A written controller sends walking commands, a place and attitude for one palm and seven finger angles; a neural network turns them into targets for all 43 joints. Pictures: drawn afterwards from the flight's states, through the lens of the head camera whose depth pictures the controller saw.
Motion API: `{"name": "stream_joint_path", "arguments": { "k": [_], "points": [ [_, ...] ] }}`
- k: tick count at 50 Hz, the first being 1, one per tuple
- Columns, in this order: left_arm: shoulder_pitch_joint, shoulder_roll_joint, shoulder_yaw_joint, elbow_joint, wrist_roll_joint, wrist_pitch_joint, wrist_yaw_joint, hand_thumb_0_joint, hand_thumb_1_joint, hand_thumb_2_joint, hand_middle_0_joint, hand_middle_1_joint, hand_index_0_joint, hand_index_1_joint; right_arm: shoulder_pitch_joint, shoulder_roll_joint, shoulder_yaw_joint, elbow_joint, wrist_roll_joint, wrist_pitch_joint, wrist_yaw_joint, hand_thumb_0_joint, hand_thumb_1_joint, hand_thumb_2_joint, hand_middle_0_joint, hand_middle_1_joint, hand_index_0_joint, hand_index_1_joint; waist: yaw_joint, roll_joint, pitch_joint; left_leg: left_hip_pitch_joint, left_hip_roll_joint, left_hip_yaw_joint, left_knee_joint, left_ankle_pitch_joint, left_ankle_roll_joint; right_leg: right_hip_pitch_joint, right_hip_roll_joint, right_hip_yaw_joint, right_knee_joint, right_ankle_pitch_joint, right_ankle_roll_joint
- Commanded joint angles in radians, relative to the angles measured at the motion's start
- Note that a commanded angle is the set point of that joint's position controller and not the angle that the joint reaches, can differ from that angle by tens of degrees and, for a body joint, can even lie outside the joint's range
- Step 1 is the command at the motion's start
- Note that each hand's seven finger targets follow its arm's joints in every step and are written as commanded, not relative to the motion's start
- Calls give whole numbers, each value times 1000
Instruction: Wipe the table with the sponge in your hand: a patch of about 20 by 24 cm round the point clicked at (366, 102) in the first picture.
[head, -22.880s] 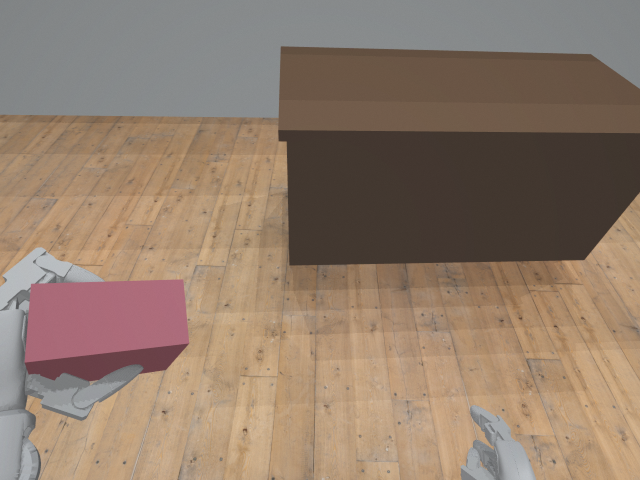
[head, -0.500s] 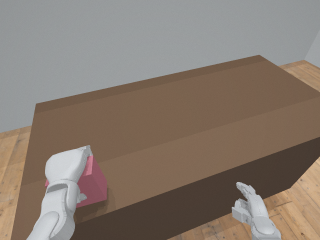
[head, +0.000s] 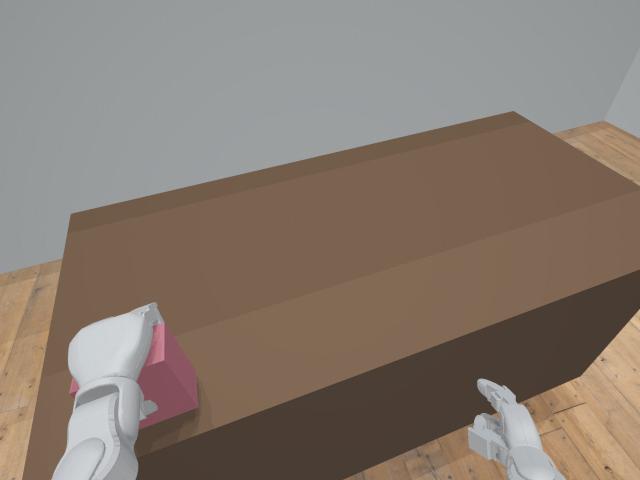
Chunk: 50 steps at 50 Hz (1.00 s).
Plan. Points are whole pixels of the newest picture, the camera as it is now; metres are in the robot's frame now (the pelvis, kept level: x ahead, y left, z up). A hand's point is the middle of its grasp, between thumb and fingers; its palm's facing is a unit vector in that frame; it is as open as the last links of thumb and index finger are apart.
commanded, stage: wipe forward along the first lane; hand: left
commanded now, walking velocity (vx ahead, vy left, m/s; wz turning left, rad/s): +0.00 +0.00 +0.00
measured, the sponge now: (147, 387) +0.22 +0.29 -0.02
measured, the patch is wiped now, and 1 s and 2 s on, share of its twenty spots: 0.00 0.25 0.25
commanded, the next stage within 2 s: slide across to the middle lane in 1.62 s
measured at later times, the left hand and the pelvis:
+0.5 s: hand (141, 338) +0.27 +0.31 +0.02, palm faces -0.09 -0.06 -0.99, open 10.4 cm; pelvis -0.01 -0.01 +0.00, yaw +1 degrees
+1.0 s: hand (143, 308) +0.32 +0.33 +0.02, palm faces -0.14 -0.01 -0.99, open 10.4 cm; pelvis -0.02 -0.01 -0.01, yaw +1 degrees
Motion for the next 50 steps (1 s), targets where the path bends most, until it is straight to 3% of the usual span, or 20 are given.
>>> {"name": "stream_joint_path", "arguments": {
  "k": [1,6,8,10,11,13,17,21,22,25,26,27,29,31,32,41,42,44,46,50],
  "points": [
    [-278,185,94,-146,22,62,42,0,100,1300,-1200,-1600,-1200,-1600,-249,-125,-28,-173,13,-38,-4,0,-900,-900,200,300,200,300,-14,-42,-119,43,8,-87,-68,131,-5,9,-33,118,-76,116,-38],
    [-463,252,110,-118,51,40,32,0,100,1300,-1200,-1600,-1200,-1600,-232,-122,-24,-164,11,-43,-31,0,-900,-900,200,300,200,300,-30,0,-157,54,-3,-82,-61,77,7,6,-30,118,-81,49,-36],
    [-509,234,94,-32,64,19,30,0,100,1300,-1200,-1600,-1200,-1600,-211,-113,-21,-148,15,-50,-38,0,-900,-900,200,300,200,300,-43,-11,-156,45,-5,-77,-56,53,8,-14,-29,101,-75,24,-34],
    [-495,200,71,24,60,2,24,0,100,1300,-1200,-1600,-1200,-1600,-196,-112,-24,-145,15,-52,-40,0,-900,-900,200,300,200,300,-42,-34,-152,29,-6,-74,-55,42,7,-23,-31,97,-78,19,-31],
    [-495,249,118,50,52,-2,25,0,100,1300,-1200,-1600,-1200,-1600,-187,-121,-28,-137,17,-51,-43,0,-900,-900,200,300,200,300,-37,-27,-146,22,-8,-76,-59,27,6,-22,-26,114,-83,2,-35],
    [-519,221,94,111,43,-7,18,0,100,1300,-1200,-1600,-1200,-1600,-178,-120,-27,-138,23,-48,-42,0,-900,-900,200,300,200,300,-44,-54,-141,2,-9,-70,-53,26,6,-28,-31,103,-82,11,-29],
    [-582,224,90,152,47,-32,19,0,100,1300,-1200,-1600,-1200,-1600,-149,-125,-32,-143,23,-47,-41,0,-900,-900,200,300,200,300,-48,-25,-188,-6,-9,-66,-41,45,8,-20,-34,94,-66,40,-30],
    [-585,313,173,239,57,-51,31,0,100,1300,-1200,-1600,-1200,-1600,-116,-143,-37,-123,21,-39,-38,0,-900,-900,200,300,200,300,-46,-55,-187,-50,-12,-67,-27,65,6,-12,-32,117,-58,86,-32],
    [-600,254,118,250,52,-55,31,0,100,1300,-1200,-1600,-1200,-1600,-105,-135,-39,-135,23,-38,-38,0,-900,-900,200,300,200,300,-60,-57,-175,-63,-10,-57,-24,50,10,-26,-36,96,-53,73,-25],
    [-591,265,133,297,52,-64,35,0,100,1300,-1200,-1600,-1200,-1600,-85,-144,-46,-130,25,-37,-33,0,-900,-900,200,300,200,300,-59,-100,-214,-74,-10,-54,-6,82,13,-9,-42,103,-41,146,-21],
    [-585,319,183,297,53,-69,39,0,100,1300,-1200,-1600,-1200,-1600,-82,-153,-51,-124,23,-35,-33,0,-900,-900,200,300,200,300,-48,-79,-224,-78,-12,-55,-2,90,11,2,-39,116,-36,160,-26],
    [-588,283,148,305,52,-71,39,0,100,1300,-1200,-1600,-1200,-1600,-73,-146,-49,-131,24,-31,-33,0,-900,-900,200,300,200,300,-56,-80,-231,-85,-11,-50,3,96,15,5,-43,99,-31,173,-21],
    [-621,274,133,342,55,-72,40,0,100,1300,-1200,-1600,-1200,-1600,-61,-150,-49,-127,28,-27,-31,0,-900,-900,200,300,200,300,-70,-99,-205,-107,-9,-48,3,70,14,-24,-45,100,-34,150,-16],
    [-645,322,169,367,63,-76,44,0,100,1300,-1200,-1600,-1200,-1600,-58,-158,-53,-115,29,-22,-32,0,-900,-900,200,300,200,300,-68,-91,-199,-119,-12,-52,10,61,15,-35,-41,115,-36,132,-20],
    [-659,282,127,376,57,-80,42,0,100,1300,-1200,-1600,-1200,-1600,-41,-153,-53,-124,30,-21,-32,0,-900,-900,200,300,200,300,-82,-86,-194,-125,-9,-40,13,47,20,-41,-45,99,-34,125,-15],
    [-756,395,199,555,74,-124,47,0,100,1300,-1200,-1600,-1200,-1600,8,-169,-53,-104,37,-3,-35,0,-900,-900,200,300,200,300,-97,-104,-180,-212,-7,-40,37,-16,20,-96,-44,114,-26,44,-9],
    [-780,353,148,572,82,-130,45,0,100,1300,-1200,-1600,-1200,-1600,22,-165,-52,-109,36,-4,-35,0,-900,-900,200,300,200,300,-110,-92,-170,-219,-6,-33,45,-31,22,-117,-47,98,-22,23,-4],
    [-826,375,154,621,93,-140,46,0,100,1300,-1200,-1600,-1200,-1600,37,-168,-50,-108,37,-3,-34,0,-900,-900,200,300,200,300,-116,-103,-171,-235,-3,-34,51,-49,22,-142,-48,97,-22,-9,-3],
    [-883,426,192,636,100,-159,53,0,100,1300,-1200,-1600,-1200,-1600,47,-172,-54,-102,37,0,-35,0,-900,-900,200,300,200,300,-117,-84,-199,-241,-1,-36,62,-50,24,-148,-45,105,-14,-15,-5],
    [-908,429,185,704,105,-182,66,0,100,1300,-1200,-1600,-1200,-1600,88,-171,-57,-104,36,2,-34,0,-900,-900,200,300,200,300,-125,-102,-253,-269,4,-30,86,-41,25,-142,-49,94,6,16,0]
  ]
}}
